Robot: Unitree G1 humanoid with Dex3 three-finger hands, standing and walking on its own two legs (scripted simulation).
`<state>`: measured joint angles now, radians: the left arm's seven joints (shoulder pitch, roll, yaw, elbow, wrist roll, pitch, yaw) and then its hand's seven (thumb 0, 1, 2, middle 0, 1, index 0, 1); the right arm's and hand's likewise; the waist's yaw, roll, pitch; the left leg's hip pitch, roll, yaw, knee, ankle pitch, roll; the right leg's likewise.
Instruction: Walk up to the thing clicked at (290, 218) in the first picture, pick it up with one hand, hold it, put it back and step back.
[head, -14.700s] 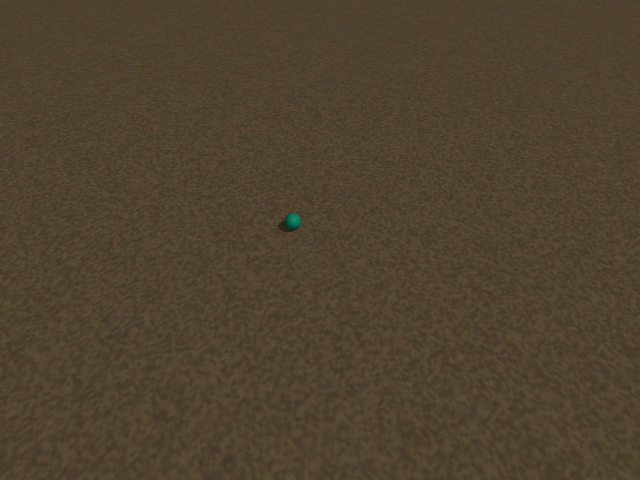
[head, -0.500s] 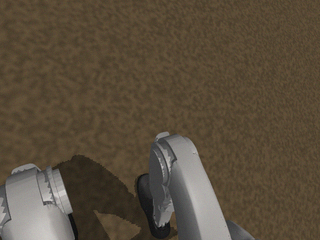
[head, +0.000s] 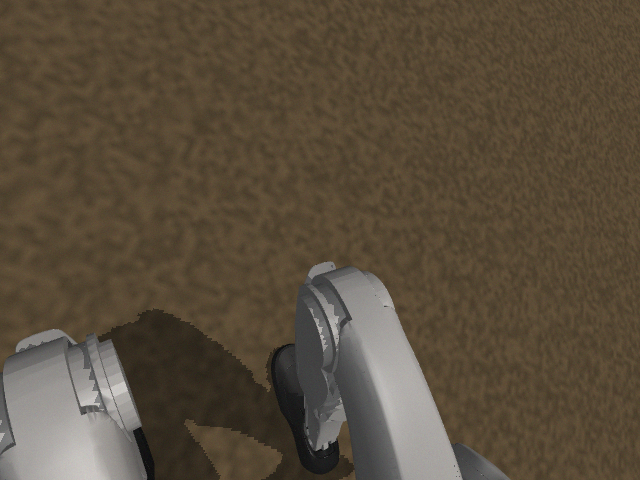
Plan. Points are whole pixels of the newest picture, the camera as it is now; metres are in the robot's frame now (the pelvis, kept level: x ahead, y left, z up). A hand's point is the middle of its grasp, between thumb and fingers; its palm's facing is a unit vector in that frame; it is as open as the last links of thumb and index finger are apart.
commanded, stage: close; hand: left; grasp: from above
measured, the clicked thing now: out of the picture +0.41 +0.32 -0.26
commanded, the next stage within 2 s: settle in 0.62 s
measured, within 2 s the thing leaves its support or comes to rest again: leaves its support in 1.00 s
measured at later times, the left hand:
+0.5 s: hand out of the picture +0.39 +0.33 -0.24, palm faces -0.43 -0.18 -0.88, open 9.7 cm
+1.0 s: hand out of the picture +0.39 +0.33 -0.24, palm faces -0.42 -0.17 -0.89, open 9.7 cm
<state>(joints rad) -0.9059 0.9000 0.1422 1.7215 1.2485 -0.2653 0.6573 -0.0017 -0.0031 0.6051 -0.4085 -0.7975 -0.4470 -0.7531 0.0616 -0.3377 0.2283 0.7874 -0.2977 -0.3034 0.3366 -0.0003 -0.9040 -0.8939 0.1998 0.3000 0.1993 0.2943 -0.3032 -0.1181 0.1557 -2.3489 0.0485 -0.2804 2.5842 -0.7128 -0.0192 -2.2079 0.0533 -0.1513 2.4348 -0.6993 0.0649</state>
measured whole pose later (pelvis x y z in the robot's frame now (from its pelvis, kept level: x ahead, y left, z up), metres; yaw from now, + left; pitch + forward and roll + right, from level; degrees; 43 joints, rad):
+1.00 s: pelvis +0.00 +0.00 +0.00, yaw +0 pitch +27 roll -13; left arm -0.84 0.85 0.19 1.58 1.24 -0.23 0.63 0.01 0.12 0.46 -0.79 -0.62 -0.64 -0.57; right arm 0.09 -0.34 0.19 0.78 -0.29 -0.29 0.33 0.00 -0.91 -0.90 0.20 0.30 0.20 0.29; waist -0.29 -0.10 0.12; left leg -2.36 0.05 -0.27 2.57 -0.71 -0.02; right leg -2.23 0.05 -0.15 2.43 -0.70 0.06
